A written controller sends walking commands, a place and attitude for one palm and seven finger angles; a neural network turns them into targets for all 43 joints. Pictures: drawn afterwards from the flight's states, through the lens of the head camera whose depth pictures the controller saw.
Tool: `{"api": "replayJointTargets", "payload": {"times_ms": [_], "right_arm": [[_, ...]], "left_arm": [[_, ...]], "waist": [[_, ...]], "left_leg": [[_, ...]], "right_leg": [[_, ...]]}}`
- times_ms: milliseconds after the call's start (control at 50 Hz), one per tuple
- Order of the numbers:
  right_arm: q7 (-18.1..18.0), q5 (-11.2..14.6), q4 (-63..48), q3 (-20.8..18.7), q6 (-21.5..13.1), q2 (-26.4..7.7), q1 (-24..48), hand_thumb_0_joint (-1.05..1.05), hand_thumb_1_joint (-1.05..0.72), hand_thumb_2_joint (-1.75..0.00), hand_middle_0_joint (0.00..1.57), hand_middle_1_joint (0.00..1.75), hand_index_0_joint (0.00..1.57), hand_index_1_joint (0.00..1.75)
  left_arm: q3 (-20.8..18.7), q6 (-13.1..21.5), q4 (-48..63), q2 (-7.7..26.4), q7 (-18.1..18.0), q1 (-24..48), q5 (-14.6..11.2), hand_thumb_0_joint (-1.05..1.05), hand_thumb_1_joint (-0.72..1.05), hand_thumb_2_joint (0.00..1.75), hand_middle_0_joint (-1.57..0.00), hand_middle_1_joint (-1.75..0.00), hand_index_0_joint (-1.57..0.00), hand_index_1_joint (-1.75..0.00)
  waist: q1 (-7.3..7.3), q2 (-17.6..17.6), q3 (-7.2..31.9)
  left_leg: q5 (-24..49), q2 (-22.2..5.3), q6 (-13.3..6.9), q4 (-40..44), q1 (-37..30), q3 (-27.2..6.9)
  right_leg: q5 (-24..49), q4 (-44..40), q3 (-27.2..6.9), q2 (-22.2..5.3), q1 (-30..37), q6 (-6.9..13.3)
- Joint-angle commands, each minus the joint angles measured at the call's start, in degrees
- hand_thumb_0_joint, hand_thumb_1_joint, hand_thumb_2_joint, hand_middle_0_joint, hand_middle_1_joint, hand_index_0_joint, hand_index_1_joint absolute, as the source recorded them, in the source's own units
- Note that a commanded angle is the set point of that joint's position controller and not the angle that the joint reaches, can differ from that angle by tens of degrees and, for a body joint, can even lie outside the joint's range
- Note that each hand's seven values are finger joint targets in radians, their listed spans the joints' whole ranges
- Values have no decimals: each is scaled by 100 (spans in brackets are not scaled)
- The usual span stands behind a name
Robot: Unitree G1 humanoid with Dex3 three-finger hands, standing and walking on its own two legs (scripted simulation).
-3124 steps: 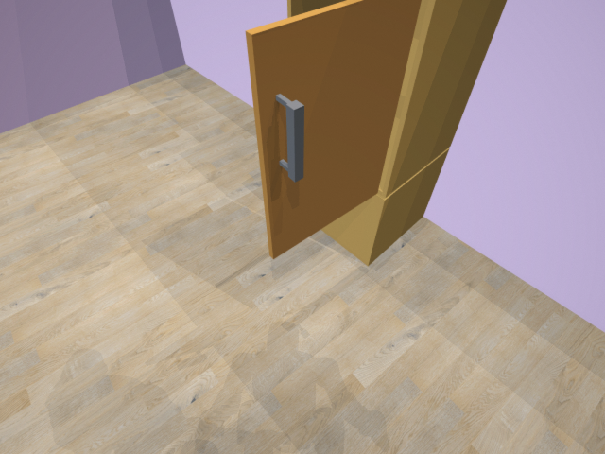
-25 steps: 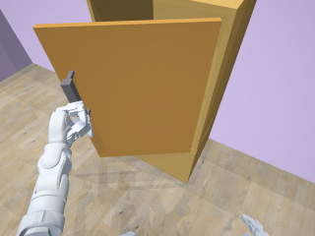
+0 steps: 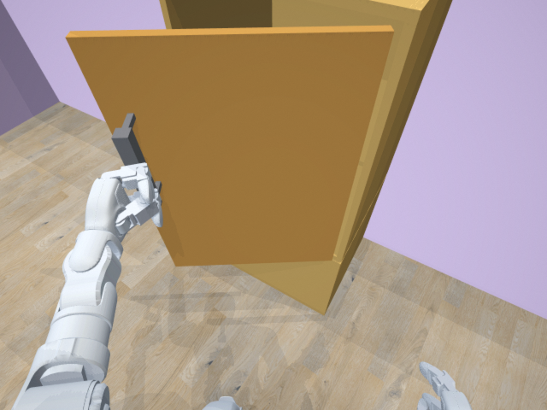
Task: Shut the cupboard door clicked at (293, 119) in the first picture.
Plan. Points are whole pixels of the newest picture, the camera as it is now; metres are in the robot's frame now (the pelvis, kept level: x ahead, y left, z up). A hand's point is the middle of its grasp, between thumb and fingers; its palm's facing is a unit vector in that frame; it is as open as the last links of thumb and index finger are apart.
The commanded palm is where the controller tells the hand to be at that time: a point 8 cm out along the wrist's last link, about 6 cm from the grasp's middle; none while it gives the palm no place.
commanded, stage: push the door shut along its arc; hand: left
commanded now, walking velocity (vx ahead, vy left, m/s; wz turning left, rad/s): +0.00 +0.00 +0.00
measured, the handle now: (142, 165) +0.47 +0.24 +0.09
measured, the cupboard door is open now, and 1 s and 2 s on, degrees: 33 20 4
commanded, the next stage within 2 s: pull the fist back off the door in 1.66 s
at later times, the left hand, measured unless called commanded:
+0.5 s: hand (166, 173) +0.44 +0.19 +0.10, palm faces -0.11 -0.99 -0.01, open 3.1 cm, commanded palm +0.44 +0.23 +0.09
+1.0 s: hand (196, 144) +0.51 +0.15 +0.10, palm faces -0.24 -0.97 -0.03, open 3.1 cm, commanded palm +0.51 +0.20 +0.09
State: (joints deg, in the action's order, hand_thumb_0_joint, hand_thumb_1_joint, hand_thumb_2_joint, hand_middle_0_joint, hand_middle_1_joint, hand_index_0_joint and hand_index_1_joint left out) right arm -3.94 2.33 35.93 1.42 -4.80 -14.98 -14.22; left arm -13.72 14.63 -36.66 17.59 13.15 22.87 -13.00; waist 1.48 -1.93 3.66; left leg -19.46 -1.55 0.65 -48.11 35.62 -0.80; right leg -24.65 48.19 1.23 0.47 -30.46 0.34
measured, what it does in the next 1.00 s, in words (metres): stands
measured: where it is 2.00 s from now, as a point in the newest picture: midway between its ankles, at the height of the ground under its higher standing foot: outside the picture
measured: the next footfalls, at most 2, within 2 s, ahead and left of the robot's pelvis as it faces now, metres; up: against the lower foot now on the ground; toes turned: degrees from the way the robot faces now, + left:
none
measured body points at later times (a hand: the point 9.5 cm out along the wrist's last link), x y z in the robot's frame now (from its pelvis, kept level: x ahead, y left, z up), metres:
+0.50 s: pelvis -0.01 +0.01 -0.01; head +0.06 +0.02 +0.43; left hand +0.44 +0.24 +0.10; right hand +0.06 -0.26 -0.12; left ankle +0.05 +0.13 -0.70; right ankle +0.00 -0.12 -0.70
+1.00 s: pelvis +0.00 +0.01 -0.03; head +0.10 +0.01 +0.41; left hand +0.52 +0.21 +0.11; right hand -0.01 -0.27 -0.14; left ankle +0.05 +0.13 -0.70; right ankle +0.00 -0.12 -0.70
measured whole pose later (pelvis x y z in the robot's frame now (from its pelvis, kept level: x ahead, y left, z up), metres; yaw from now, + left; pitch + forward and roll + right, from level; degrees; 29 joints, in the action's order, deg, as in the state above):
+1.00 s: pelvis +0.00 +0.01 -0.03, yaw -2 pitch +18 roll -3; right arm -2.0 1.4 37.7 1.2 -1.8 -16.6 -22.4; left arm -18.8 16.8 -69.5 31.5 25.1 57.1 -7.6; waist 10.3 -2.8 5.3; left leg -22.2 -3.2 0.2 -57.8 53.3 -0.8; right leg -26.1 56.0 0.9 2.1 -47.6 -0.1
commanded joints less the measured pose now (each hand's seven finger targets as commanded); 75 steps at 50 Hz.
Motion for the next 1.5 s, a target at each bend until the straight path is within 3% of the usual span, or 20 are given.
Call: {"api": "replayJointTargets", "payload": {"times_ms": [0,60,100,160,220,280,380,540,640,660,760,840,920,1020,1120,1240,1300,1340,1400,1480], "right_arm": [[-44,12,-637,-284,-179,-814,-96,0,-90,-90,20,30,20,30],[-25,28,-592,-275,-159,-811,-175,0,-90,-90,20,30,20,30],[-24,9,-581,-308,-128,-882,-276,0,-90,-90,20,30,20,30],[-13,41,-567,-315,-108,-870,-331,0,-90,-90,20,30,20,30],[-18,29,-502,-335,-67,-941,-459,0,-90,-90,20,30,20,30],[0,32,-448,-353,-66,-938,-547,0,-90,-90,20,30,20,30],[2,29,-311,-359,-18,-1013,-705,0,-90,-90,20,30,20,30],[59,-23,-231,-390,-15,-1047,-944,0,-90,-90,20,30,20,30],[83,-32,-176,-378,25,-1102,-1086,0,-90,-90,20,30,20,30],[80,-42,-154,-383,43,-1141,-1144,0,-90,-90,20,30,20,30],[125,-65,-199,-375,78,-1125,-1251,0,-90,-90,20,30,20,30],[119,-61,-201,-355,141,-1163,-1364,0,-90,-90,20,30,20,30],[153,-72,-225,-373,155,-1142,-1420,0,-90,-90,20,30,20,30],[124,-51,-138,-366,178,-1185,-1551,0,-90,-90,20,30,20,30],[122,-102,-67,-364,123,-1194,-1651,0,-90,-90,20,30,20,30],[122,-131,-4,-360,90,-1207,-1749,0,-90,-90,20,30,20,30],[120,-148,47,-345,55,-1183,-1765,0,-90,-90,20,30,20,30],[104,-141,95,-327,53,-1219,-1780,0,-90,-90,20,30,20,30],[89,-161,143,-316,5,-1216,-1838,0,-90,-90,20,30,20,30],[103,-197,179,-335,-36,-1224,-1829,0,-90,-90,20,30,20,30]], "left_arm": [[-539,440,810,1463,90,2403,-63,0,90,90,-130,-150,-130,-150],[-307,492,477,1305,246,2876,-53,0,90,90,-130,-150,-130,-150],[-513,516,268,1578,343,2895,-47,0,90,90,-130,-150,-130,-150],[-239,514,74,1359,516,3331,-63,0,90,90,-130,-150,-130,-150],[-396,551,-157,1626,599,3631,-55,0,90,90,-130,-150,-130,-150],[-199,605,-259,1424,673,4051,-68,0,90,90,-130,-150,-130,-150],[-263,631,-867,1663,690,4649,35,0,90,90,-130,-150,-130,-150],[-193,744,-1181,1725,778,5273,205,0,90,90,-130,-150,-130,-150],[-319,614,-1684,1912,857,5643,219,0,90,90,-130,-150,-130,-150],[-596,590,-1811,2260,839,5671,241,0,90,90,-130,-150,-130,-150],[-680,641,-1840,2482,897,5894,359,0,90,90,-130,-150,-130,-150],[-922,603,-2161,2950,1027,6059,425,0,90,90,-130,-150,-130,-150],[-632,609,-1978,2663,1217,6244,436,0,90,90,-130,-150,-130,-150],[-545,393,-2429,2668,1293,6651,436,0,90,90,-130,-150,-130,-150],[-561,388,-2379,2783,1268,7070,528,0,90,90,-130,-150,-130,-150],[-596,324,-2449,2986,1379,7381,603,0,90,90,-130,-150,-130,-150],[-349,255,-2479,2729,1460,7632,611,0,90,90,-130,-150,-130,-150],[-457,173,-2635,2974,1475,7770,651,0,90,90,-130,-150,-130,-150],[-348,119,-2626,2867,1514,8046,640,0,90,90,-130,-150,-130,-150],[-211,56,-2638,2693,1588,8088,666,0,90,90,-130,-150,-130,-150]], "waist": [[115,81,1611],[238,70,1591],[187,53,1794],[299,-107,1828],[341,-34,1918],[429,-102,2069],[589,-49,1826],[697,-500,2480],[829,-269,2363],[797,-161,2330],[818,-398,2660],[892,-196,2664],[930,-682,2995],[1182,-275,2553],[1214,-670,2926],[1293,-632,3216],[1384,-758,3173],[1423,-784,3092],[1527,-722,3125],[1530,-1024,3227]], "left_leg": [[614,183,-230,495,-1111,1],[597,170,-224,461,-1057,-34],[695,173,-225,391,-1080,-49],[662,156,-212,363,-1144,-72],[654,132,-218,318,-1092,-126],[697,118,-215,277,-1267,-178],[408,75,-224,219,-1048,-264],[785,26,-194,24,-1382,-364],[740,20,-230,-80,-1054,-345],[671,14,-237,-92,-891,-335],[943,25,-243,-273,-844,-289],[916,31,-296,-421,-362,-220],[1282,27,-259,-516,-855,-269],[911,9,-322,-560,-460,-266],[1191,-6,-307,-721,-679,-311],[1389,-2,-335,-890,-543,-294],[1421,18,-347,-967,-581,-300],[1330,-17,-339,-1001,-487,-312],[1373,-11,-370,-1050,-474,-320],[1520,-27,-323,-1107,-762,-366]], "right_leg": [[1345,-818,-115,61,103,38],[1341,-756,-95,65,-64,39],[1408,-694,-97,83,-34,59],[1343,-663,-65,84,-255,63],[1275,-610,-49,95,-345,70],[1231,-563,5,121,-548,75],[852,-538,18,146,-960,81],[956,-316,57,168,-1315,111],[960,-275,53,188,-1419,86],[931,-286,26,187,-1343,80],[1202,-149,-29,200,-1312,74],[1372,-101,-126,214,-1113,40],[1550,-15,-64,237,-1386,72],[1244,-110,-62,267,-1631,23],[1334,22,-56,262,-1861,63],[1608,111,-68,290,-1736,49],[1594,140,-43,304,-1925,61],[1488,146,-24,310,-2005,55],[1526,170,-15,322,-2054,57],[1457,217,63,339,-2382,86]]}}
